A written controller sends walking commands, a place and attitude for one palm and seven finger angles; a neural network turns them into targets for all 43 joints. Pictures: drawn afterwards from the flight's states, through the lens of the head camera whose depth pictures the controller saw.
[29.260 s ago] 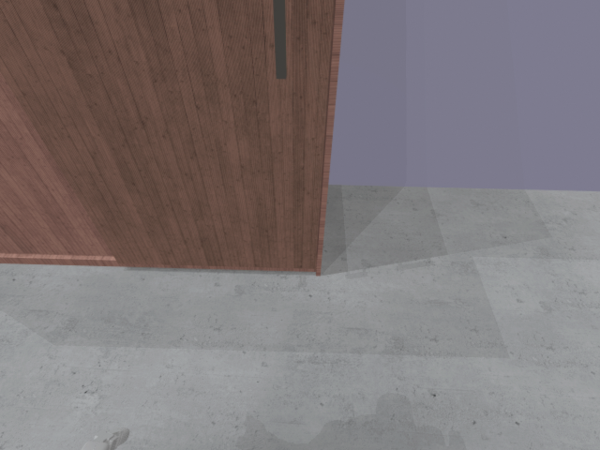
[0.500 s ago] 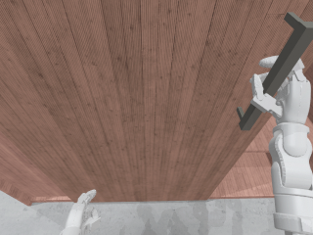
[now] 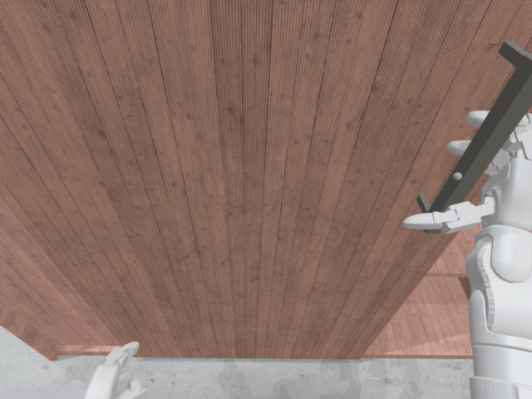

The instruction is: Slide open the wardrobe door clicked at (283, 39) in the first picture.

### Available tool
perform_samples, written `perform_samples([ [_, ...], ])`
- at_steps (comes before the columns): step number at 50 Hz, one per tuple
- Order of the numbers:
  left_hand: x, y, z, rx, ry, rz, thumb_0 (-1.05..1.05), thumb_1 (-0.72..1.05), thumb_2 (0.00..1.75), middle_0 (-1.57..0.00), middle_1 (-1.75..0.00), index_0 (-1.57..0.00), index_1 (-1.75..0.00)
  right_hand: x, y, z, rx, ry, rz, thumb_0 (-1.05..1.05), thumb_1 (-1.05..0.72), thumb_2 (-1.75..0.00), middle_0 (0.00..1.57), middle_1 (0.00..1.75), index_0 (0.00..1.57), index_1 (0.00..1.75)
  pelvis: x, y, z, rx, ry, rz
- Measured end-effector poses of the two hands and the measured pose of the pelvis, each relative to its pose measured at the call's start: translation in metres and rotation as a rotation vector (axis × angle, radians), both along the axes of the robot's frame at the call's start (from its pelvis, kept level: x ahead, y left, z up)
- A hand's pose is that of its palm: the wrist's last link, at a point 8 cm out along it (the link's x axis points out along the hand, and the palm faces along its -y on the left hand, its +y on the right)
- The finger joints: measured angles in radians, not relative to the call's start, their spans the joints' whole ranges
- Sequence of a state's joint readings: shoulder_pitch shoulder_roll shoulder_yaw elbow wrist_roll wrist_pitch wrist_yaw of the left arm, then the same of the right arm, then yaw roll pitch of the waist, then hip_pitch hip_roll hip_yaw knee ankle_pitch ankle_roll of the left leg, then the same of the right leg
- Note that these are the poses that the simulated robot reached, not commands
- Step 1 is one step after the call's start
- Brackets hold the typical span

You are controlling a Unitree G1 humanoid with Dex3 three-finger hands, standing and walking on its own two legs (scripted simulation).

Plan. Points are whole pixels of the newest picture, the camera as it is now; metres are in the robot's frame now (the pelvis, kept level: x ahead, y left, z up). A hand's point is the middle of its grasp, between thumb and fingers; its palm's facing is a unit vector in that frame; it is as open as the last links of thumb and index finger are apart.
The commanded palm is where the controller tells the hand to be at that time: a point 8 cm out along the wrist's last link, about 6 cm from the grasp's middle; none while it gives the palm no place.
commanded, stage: loosen the grip on the handle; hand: right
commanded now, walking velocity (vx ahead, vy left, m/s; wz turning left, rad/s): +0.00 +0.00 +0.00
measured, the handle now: (465, 152) +0.38 -0.23 +0.23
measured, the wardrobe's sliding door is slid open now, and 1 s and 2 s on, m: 0.50 0.50 0.50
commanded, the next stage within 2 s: slip the hand off the handle in 0.02 s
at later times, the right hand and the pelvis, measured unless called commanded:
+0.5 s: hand (508, 186) +0.32 -0.26 +0.22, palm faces +0.39 +0.92 -0.11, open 14.7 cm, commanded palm +0.29 -0.31 +0.20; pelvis +0.01 -0.01 +0.00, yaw +0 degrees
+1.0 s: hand out of the picture +0.27 -0.30 +0.21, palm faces +0.37 +0.92 -0.09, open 14.7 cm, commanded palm +0.24 -0.34 +0.20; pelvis -0.01 -0.02 +0.00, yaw +0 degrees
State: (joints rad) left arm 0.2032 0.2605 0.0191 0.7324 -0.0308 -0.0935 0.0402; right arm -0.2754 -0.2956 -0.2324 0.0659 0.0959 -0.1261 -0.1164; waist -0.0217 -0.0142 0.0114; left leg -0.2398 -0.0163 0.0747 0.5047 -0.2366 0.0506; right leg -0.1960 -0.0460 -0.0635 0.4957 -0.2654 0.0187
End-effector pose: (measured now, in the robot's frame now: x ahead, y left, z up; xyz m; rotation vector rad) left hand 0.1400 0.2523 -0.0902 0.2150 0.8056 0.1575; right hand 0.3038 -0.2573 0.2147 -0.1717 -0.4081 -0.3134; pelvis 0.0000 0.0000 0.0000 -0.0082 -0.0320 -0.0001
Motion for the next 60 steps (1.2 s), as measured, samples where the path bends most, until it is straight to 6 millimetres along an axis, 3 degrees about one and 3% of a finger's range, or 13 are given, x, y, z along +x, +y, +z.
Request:
perform_samples([
  [12,0.023,-0.030,0.000,-0.048,-0.041,-0.036,0.01,0.91,0.90,-0.20,-0.30,-0.20,-0.30,-0.003,0.001,-0.002,-0.004,0.001,0.020,-0.02,0.56,-0.20,0.33,1.21,0.22,1.13,0.008,-0.007,0.000,-0.002,0.001,0.002],
  [17,0.025,-0.036,0.000,-0.055,-0.040,-0.037,0.01,0.91,0.90,-0.20,-0.30,-0.20,-0.30,-0.007,-0.017,0.002,0.005,-0.013,-0.020,-0.02,0.56,-0.20,0.32,1.20,0.24,1.14,0.008,-0.009,-0.001,0.000,0.000,0.004],
  [31,0.011,-0.029,-0.002,-0.002,-0.008,-0.022,0.01,0.91,0.90,-0.20,-0.30,-0.21,-0.30,-0.023,-0.066,0.002,0.005,-0.005,-0.051,-0.02,0.56,-0.20,0.26,1.16,0.25,1.15,0.000,-0.015,-0.002,0.008,-0.001,-0.011],
  [39,-0.003,-0.028,-0.003,0.006,-0.007,0.001,0.01,0.91,0.90,-0.20,-0.30,-0.20,-0.30,-0.028,-0.083,0.004,-0.005,-0.023,-0.042,-0.02,0.56,-0.20,0.26,1.15,0.26,1.15,-0.003,-0.020,-0.003,0.010,0.001,-0.004],
  [48,-0.003,-0.037,-0.001,-0.007,-0.037,-0.010,0.01,0.91,0.90,-0.20,-0.30,-0.20,-0.30,-0.062,-0.087,-0.005,0.000,-0.024,-0.025,-0.02,0.56,-0.20,0.26,1.15,0.26,1.15,-0.004,-0.025,-0.003,0.010,-0.014,0.001],
  [54,0.011,-0.047,0.004,0.003,-0.077,-0.059,0.01,0.91,0.90,-0.20,-0.30,-0.20,-0.30,-0.082,-0.093,-0.008,0.008,-0.027,-0.061,-0.02,0.56,-0.20,0.26,1.15,0.26,1.16,-0.008,-0.025,-0.004,0.014,-0.026,-0.013],
  [60,0.031,-0.058,0.012,-0.004,-0.134,-0.100,0.01,0.91,0.90,-0.20,-0.30,-0.21,-0.30,-0.088,-0.088,-0.007,-0.011,-0.020,-0.038,-0.02,0.56,-0.20,0.25,1.15,0.26,1.16,-0.010,-0.025,-0.003,0.013,-0.028,-0.021],
])
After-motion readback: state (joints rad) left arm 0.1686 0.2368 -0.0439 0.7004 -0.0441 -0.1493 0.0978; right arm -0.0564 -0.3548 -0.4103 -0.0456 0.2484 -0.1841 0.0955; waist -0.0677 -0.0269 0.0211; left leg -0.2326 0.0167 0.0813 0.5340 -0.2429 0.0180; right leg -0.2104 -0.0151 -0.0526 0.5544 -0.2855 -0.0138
